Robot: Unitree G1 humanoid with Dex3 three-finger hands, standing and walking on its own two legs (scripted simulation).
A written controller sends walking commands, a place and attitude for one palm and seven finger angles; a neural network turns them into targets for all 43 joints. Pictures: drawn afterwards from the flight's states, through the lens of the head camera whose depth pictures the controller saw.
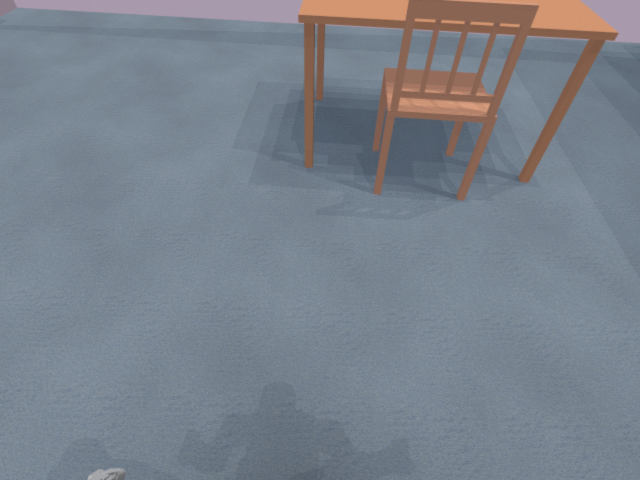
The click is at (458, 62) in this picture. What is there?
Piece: chair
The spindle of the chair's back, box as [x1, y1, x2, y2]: [445, 21, 470, 93]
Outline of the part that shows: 465,21 445,91 447,93 450,92 470,22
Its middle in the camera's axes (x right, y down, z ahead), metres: +0.50 -0.65 +1.41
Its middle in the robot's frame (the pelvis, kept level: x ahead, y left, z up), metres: +1.51 -0.42 -0.11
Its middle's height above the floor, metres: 0.66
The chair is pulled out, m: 0.00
